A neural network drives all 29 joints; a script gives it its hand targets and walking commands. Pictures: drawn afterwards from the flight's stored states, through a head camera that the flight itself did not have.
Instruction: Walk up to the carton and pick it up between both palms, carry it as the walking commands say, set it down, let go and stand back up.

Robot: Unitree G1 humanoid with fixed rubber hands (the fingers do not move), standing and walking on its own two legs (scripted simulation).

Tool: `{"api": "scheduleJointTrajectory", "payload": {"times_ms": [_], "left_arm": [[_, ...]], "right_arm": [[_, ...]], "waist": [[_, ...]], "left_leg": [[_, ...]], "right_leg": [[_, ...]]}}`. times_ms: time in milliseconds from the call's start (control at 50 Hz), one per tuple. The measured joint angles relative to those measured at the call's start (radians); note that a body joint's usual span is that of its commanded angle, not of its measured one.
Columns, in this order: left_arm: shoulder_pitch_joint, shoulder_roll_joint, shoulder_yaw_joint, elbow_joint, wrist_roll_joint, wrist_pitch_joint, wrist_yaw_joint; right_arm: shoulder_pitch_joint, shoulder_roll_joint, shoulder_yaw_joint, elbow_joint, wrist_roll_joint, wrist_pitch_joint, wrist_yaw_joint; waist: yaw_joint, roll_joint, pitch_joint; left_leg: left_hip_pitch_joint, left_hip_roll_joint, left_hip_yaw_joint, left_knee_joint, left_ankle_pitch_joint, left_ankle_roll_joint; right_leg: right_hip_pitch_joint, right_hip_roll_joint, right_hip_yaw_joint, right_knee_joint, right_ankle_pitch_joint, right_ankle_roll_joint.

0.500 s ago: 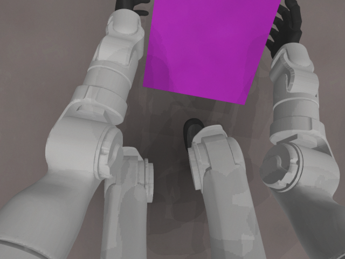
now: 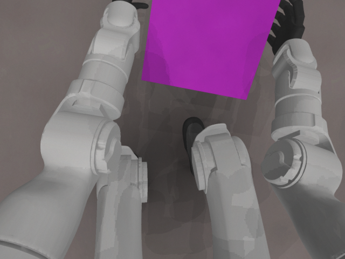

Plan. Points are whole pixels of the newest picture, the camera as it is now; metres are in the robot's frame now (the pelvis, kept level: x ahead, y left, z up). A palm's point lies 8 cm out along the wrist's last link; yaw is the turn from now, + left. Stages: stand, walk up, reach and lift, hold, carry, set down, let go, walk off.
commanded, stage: set down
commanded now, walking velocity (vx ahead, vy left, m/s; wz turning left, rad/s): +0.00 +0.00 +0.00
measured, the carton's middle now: (197, 35) +0.50 -0.16 -0.26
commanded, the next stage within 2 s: none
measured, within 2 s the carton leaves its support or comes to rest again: rests again in 0.62 s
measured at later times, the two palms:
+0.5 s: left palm (124, 3) +0.56 -0.02 -0.17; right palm (282, 34) +0.46 -0.31 -0.17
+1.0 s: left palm (118, 15) +0.55 +0.00 -0.19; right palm (271, 43) +0.45 -0.30 -0.20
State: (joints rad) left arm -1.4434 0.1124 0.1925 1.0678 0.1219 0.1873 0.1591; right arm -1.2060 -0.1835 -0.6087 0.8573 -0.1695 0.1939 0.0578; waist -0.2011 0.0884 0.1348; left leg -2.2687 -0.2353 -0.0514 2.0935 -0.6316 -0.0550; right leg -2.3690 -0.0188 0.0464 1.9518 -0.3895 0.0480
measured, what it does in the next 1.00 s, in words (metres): stands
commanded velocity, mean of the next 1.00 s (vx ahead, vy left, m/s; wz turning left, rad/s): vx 0.00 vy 0.00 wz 0.00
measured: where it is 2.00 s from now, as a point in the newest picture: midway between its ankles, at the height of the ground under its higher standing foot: (163, 175)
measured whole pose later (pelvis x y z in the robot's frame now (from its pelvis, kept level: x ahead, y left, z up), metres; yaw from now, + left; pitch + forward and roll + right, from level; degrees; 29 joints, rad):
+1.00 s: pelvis +0.00 -0.01 -0.01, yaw +0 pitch +44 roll -1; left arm -1.42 0.20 -0.05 1.01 -0.01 0.10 0.14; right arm -1.27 -0.29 -0.48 1.10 -0.02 -0.01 0.01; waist -0.17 0.05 0.26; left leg -2.25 -0.18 -0.05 2.13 -0.65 -0.05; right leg -2.35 -0.04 0.01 2.00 -0.41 0.01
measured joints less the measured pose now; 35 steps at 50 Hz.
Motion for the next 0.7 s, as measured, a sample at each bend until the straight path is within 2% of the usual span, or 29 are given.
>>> {"api": "scheduleJointTrajectory", "payload": {"times_ms": [460, 700], "left_arm": [[0.007, -0.006, 0.006, -0.026, 0.022, -0.040, -0.015], [0.024, 0.003, -0.026, -0.041, -0.004, -0.055, -0.018]], "right_arm": [[-0.003, -0.015, 0.000, 0.020, 0.032, -0.040, 0.014], [-0.022, -0.039, 0.024, 0.069, 0.054, -0.071, 0.006]], "waist": [[0.006, -0.016, 0.011], [0.016, -0.019, 0.027]], "left_leg": [[-0.012, 0.033, 0.004, 0.028, -0.030, 0.012], [-0.013, 0.044, 0.008, 0.041, -0.035, 0.013]], "right_leg": [[-0.015, -0.012, -0.020, 0.030, -0.030, -0.015], [-0.016, -0.019, -0.027, 0.046, -0.037, -0.023]]}}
